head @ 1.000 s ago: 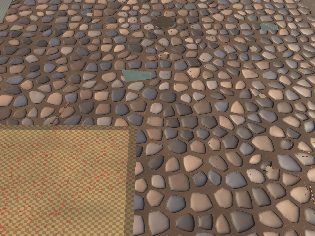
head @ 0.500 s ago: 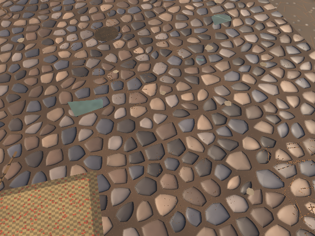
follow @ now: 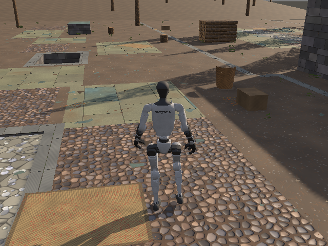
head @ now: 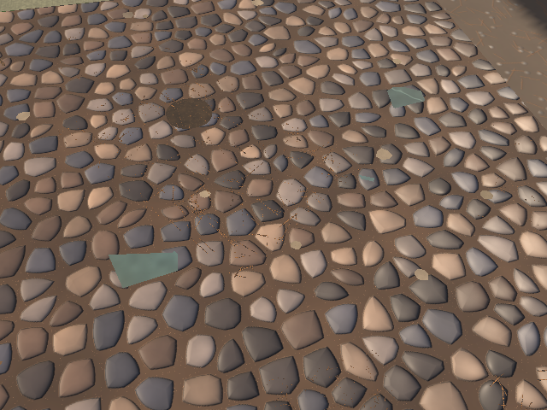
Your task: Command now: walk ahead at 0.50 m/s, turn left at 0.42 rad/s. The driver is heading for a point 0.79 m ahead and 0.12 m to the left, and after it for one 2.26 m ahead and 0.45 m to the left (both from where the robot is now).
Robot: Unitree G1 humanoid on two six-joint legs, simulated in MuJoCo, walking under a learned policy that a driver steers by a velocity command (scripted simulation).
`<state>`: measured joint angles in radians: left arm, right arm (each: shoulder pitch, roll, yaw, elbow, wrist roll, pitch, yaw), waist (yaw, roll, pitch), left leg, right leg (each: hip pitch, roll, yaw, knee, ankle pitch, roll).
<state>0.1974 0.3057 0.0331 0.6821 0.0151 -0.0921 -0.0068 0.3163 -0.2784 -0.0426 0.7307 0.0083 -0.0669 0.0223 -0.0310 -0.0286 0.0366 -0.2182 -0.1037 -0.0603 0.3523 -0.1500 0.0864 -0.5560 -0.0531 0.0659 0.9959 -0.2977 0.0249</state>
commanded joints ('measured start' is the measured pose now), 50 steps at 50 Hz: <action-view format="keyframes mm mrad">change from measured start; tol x32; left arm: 1 -33 62 15 -75 4 -5 8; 50 65 68 36 82 -44 46 6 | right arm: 1 -33 -178 -50 -68 9 -12 -21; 50 -80 -113 -48 -68 -29 -44 -3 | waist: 1 19 96 -28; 12 52 146 -82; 15 88 -294 -362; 34 109 -24 45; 41 -103 159 -431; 50 38 78 -19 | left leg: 1 13 233 -238 -155 204 181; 11 75 241 -365 24 89 80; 17 -566 134 -90 920 -288 -82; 35 -397 155 102 278 51 -26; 38 30 43 152 186 29 59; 40 650 459 -602 90 -100 296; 50 57 330 -10 -214 231 147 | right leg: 1 -49 -3 -8 -170 124 41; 12 326 51 15 -582 245 -43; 15 933 -396 747 -661 -135 -304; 20 473 -193 216 -784 124 -193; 32 547 -199 -144 -836 397 -179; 38 548 -188 -253 -368 947 -109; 40 -103 33 -175 264 -281 -24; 50 -102 -89 46 67 153 9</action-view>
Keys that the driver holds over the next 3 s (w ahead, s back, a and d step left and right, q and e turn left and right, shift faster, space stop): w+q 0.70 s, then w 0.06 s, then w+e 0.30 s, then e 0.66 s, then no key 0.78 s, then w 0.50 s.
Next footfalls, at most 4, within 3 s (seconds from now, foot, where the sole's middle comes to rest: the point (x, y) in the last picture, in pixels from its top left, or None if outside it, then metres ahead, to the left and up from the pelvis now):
0.26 right None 0.33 -0.13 -0.78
0.78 left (182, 399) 0.50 0.21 -0.78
1.28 right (221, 275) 0.84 0.13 -0.78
1.76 left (140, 285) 0.82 0.35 -0.78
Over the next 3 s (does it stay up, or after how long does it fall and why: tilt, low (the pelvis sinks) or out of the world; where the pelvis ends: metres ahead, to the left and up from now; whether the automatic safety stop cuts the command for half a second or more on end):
stays up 0.88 0.25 0.00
